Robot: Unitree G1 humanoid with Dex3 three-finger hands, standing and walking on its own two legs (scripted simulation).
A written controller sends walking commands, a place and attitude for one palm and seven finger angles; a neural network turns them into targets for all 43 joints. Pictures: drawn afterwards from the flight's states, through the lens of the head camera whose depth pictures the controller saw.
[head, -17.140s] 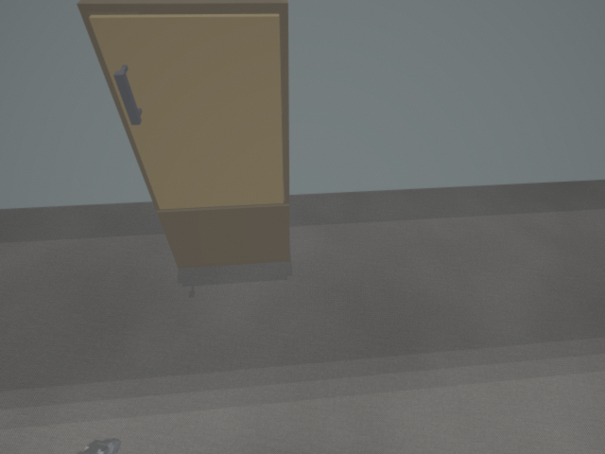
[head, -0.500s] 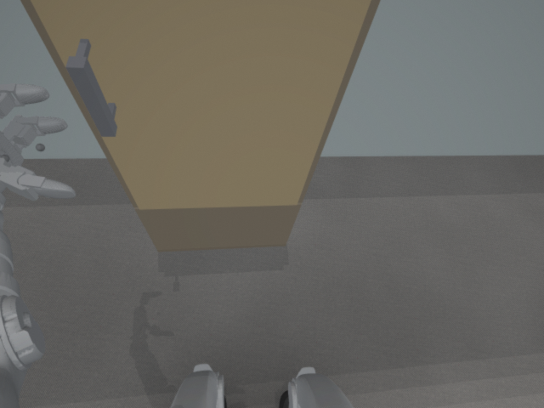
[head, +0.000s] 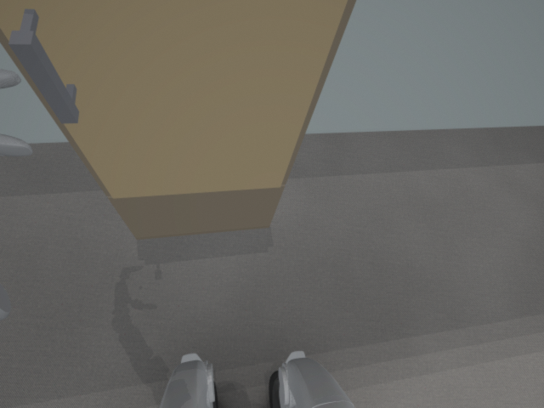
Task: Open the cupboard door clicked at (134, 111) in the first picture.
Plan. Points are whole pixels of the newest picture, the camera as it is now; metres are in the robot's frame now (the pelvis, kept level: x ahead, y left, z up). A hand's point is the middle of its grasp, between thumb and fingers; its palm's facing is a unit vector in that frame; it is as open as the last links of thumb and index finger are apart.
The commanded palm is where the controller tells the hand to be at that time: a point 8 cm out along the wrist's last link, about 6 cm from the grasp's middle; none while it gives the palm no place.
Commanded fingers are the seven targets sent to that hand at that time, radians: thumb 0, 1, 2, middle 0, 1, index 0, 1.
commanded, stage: move the hooked fingers beside the handle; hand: left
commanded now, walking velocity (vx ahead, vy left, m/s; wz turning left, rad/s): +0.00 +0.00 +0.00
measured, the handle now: (51, 71) +0.55 +0.26 +0.09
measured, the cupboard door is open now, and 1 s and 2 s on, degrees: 0 0 0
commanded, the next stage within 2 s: slide the fingers in behind the handle in 0.70 s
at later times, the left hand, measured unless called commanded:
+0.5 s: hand out of the picture +0.49 +0.31 +0.09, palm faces +0.05 -1.00 +0.00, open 14.0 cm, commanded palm +0.48 +0.35 +0.08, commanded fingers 0.00 -0.50 0.30 -0.30 -1.20 -0.30 -1.20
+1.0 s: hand (11, 104) +0.50 +0.30 +0.08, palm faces +0.06 -1.00 -0.02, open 14.0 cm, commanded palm +0.48 +0.33 +0.08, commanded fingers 0.00 -0.50 0.30 -0.30 -1.20 -0.30 -1.20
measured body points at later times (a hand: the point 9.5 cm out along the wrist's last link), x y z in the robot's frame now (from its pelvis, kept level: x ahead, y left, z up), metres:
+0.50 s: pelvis +0.00 +0.00 +0.00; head +0.14 +0.05 +0.42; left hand +0.48 +0.36 +0.09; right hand +0.01 -0.27 -0.09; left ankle +0.02 +0.09 -0.67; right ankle +0.01 -0.13 -0.67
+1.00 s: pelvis +0.00 +0.00 +0.00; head +0.15 +0.05 +0.42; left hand +0.49 +0.35 +0.09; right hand +0.01 -0.27 -0.09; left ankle +0.02 +0.09 -0.67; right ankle +0.01 -0.13 -0.67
